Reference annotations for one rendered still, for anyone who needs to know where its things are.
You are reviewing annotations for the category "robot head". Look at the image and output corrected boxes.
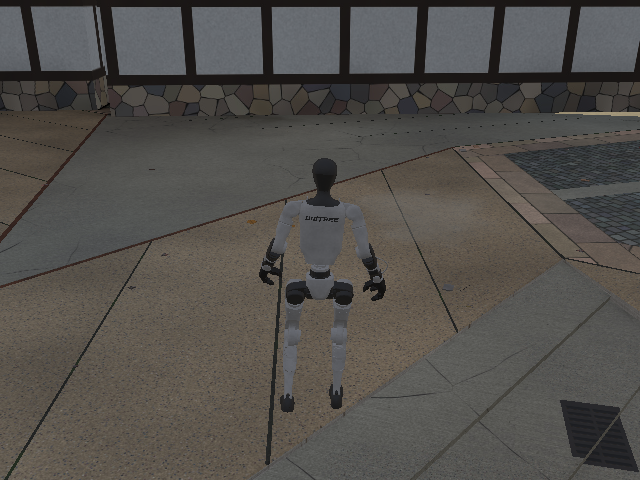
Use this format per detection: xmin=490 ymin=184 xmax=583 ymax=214
xmin=306 ymin=158 xmax=340 ymax=207

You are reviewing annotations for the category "robot right upper arm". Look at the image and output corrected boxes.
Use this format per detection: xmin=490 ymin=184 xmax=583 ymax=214
xmin=344 ymin=203 xmax=372 ymax=259

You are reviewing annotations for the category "robot torso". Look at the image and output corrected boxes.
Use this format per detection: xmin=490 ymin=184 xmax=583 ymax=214
xmin=299 ymin=196 xmax=346 ymax=300

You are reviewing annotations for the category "robot left upper arm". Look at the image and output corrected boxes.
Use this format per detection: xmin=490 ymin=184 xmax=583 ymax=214
xmin=271 ymin=200 xmax=303 ymax=254

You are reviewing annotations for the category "left robot forearm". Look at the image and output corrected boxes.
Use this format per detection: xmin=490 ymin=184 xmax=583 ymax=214
xmin=261 ymin=238 xmax=281 ymax=271

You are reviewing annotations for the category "right robot hand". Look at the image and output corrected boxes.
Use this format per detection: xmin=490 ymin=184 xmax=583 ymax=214
xmin=363 ymin=278 xmax=386 ymax=301

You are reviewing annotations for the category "right robot forearm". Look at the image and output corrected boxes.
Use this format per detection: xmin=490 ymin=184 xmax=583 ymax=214
xmin=362 ymin=243 xmax=383 ymax=283

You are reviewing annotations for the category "left robot hand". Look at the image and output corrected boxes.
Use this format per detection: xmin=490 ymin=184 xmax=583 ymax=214
xmin=259 ymin=267 xmax=282 ymax=285

